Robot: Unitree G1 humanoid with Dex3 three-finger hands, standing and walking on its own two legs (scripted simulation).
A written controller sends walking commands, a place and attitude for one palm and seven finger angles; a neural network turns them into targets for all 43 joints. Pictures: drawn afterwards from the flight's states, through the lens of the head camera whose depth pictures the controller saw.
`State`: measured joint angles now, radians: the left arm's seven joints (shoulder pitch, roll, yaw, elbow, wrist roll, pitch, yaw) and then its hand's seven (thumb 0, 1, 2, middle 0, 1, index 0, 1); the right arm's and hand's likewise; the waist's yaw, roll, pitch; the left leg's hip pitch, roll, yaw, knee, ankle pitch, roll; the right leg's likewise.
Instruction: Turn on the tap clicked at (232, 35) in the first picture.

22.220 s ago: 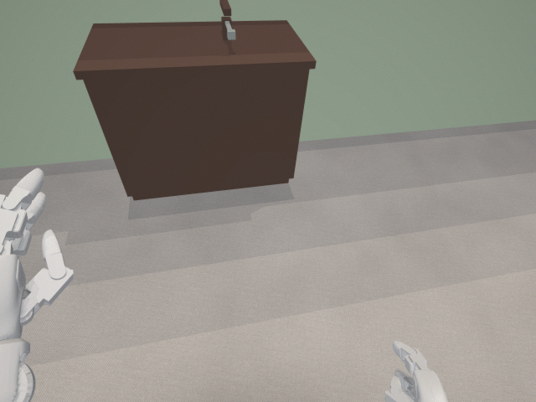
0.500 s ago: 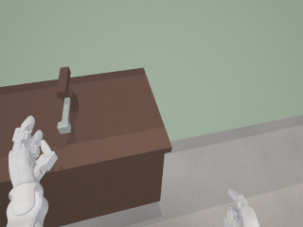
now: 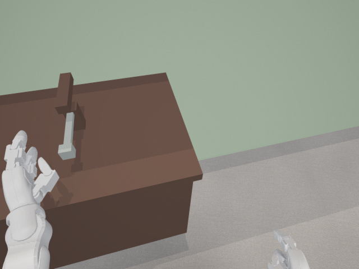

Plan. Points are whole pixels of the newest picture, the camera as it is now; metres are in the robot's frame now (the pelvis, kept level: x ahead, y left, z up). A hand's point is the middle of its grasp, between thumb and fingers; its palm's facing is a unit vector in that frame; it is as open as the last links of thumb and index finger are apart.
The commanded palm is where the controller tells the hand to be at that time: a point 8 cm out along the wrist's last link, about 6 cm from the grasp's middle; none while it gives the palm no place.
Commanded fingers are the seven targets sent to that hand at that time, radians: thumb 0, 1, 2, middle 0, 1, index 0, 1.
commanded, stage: reach beside the lever's end, fingers flat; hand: left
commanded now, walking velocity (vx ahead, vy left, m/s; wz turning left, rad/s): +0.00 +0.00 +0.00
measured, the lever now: (67, 151) +0.35 +0.30 +0.05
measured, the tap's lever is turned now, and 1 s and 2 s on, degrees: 0 0 9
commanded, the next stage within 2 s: push the lever round in 0.88 s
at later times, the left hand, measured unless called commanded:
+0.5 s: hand (57, 164) +0.31 +0.30 +0.06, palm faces +0.56 -0.82 -0.11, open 7.8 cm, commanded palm +0.27 +0.34 +0.05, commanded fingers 0.00 0.90 0.90 -0.15 -0.15 -0.15 -0.15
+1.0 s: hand (57, 162) +0.32 +0.31 +0.05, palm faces +0.55 -0.83 -0.10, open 7.8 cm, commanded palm +0.27 +0.34 +0.05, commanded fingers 0.00 0.90 0.90 -0.15 -0.15 -0.15 -0.15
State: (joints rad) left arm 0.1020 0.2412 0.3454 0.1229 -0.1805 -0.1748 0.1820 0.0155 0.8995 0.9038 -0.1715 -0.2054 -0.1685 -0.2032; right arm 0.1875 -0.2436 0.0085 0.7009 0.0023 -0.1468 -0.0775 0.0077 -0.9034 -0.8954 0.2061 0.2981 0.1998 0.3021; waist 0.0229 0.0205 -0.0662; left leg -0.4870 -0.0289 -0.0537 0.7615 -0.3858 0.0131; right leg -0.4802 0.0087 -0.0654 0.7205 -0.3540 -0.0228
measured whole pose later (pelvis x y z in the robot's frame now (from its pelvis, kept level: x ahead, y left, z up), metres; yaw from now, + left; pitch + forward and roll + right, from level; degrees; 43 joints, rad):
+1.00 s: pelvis +0.00 +0.00 -0.01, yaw -1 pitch +11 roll -2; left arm -0.07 0.30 0.45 0.41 -0.17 -0.32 0.12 0.02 0.90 0.90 -0.15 -0.15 -0.15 -0.15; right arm 0.25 -0.26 -0.01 0.70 0.00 -0.07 -0.06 0.01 -0.90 -0.90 0.21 0.30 0.20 0.30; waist -0.01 0.02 -0.10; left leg -0.62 -0.01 -0.05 0.86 -0.42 0.02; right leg -0.61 0.02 -0.06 0.79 -0.37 -0.02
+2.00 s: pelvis -0.01 +0.00 -0.01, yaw +0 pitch +10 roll -2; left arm -0.13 0.21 0.33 0.41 -0.11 -0.29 0.31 0.01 0.93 0.92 -0.15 -0.15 -0.15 -0.15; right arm 0.22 -0.24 0.00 0.70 -0.01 -0.06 -0.05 0.01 -0.90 -0.90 0.21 0.30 0.20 0.30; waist -0.01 0.03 -0.10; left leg -0.62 -0.02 -0.06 0.86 -0.41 0.01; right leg -0.61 0.02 -0.08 0.81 -0.37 -0.03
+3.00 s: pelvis +0.00 -0.01 -0.01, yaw +0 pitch +11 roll -1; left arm -0.40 0.03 0.22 0.60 0.07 -0.20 0.79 -0.01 0.92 0.92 -0.15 -0.15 -0.15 -0.15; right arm 0.17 -0.21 -0.02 0.75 -0.07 0.02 -0.01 0.00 -0.91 -0.90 0.20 0.30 0.20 0.30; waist -0.03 0.03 -0.13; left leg -0.64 -0.02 -0.07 0.86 -0.42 0.00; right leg -0.62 0.02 -0.08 0.81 -0.38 -0.04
